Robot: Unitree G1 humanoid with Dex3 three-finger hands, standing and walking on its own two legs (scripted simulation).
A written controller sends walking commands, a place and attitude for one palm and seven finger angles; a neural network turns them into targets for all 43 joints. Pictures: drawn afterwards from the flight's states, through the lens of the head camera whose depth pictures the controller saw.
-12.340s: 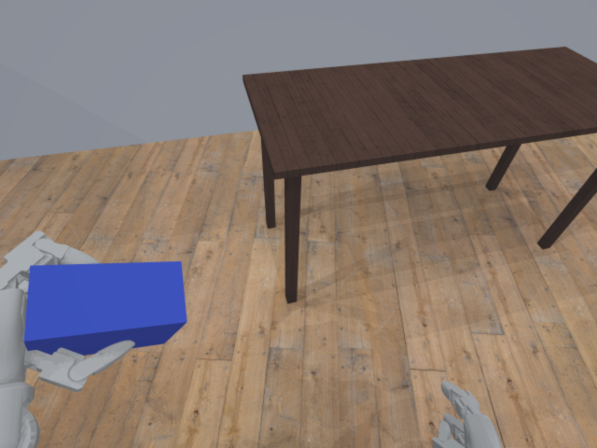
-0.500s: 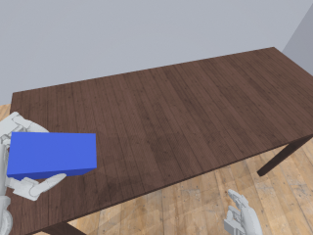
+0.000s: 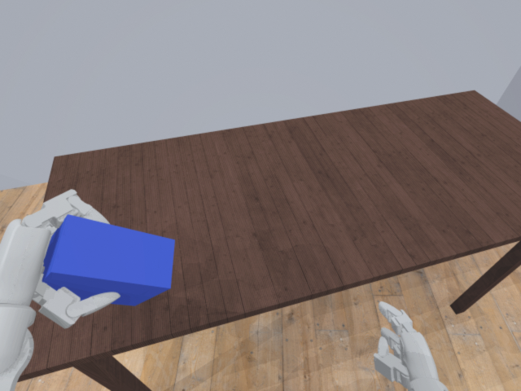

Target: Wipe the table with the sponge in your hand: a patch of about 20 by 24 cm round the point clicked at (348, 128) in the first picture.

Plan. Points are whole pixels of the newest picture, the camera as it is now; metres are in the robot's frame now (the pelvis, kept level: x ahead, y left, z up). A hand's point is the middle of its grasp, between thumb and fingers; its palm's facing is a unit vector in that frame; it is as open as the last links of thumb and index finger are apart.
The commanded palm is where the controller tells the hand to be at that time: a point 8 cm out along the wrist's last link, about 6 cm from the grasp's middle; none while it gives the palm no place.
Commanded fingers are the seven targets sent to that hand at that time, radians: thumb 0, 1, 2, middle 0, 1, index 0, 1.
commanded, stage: turn the palm down, sponge in hand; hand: left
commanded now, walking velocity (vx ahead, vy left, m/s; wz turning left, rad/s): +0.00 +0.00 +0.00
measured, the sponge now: (123, 269) +0.23 +0.21 +0.11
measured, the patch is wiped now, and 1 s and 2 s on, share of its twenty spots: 0.00 0.00 0.00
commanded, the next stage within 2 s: move the sponge above the wiping area in 1.86 s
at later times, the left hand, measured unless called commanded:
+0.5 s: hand (77, 247) +0.23 +0.26 +0.15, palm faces +0.26 -0.48 -0.84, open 10.4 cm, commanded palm +0.20 +0.28 +0.19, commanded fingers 0.00 0.10 1.30 -1.20 -1.60 -1.20 -1.60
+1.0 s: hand (60, 253) +0.23 +0.29 +0.13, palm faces +0.14 -0.26 -0.95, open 10.4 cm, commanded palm +0.21 +0.28 +0.19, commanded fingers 0.00 0.10 1.30 -1.20 -1.60 -1.20 -1.60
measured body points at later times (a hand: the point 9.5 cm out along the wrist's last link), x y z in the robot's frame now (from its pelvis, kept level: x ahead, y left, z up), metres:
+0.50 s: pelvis +0.02 -0.03 +0.00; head +0.02 -0.06 +0.45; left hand +0.21 +0.28 +0.20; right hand +0.22 -0.26 -0.09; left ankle +0.05 +0.14 -0.73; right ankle +0.01 -0.14 -0.73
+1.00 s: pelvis +0.02 +0.00 +0.01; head +0.02 -0.03 +0.45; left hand +0.22 +0.30 +0.18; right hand +0.25 -0.21 -0.07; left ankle +0.05 +0.14 -0.73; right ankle +0.01 -0.14 -0.73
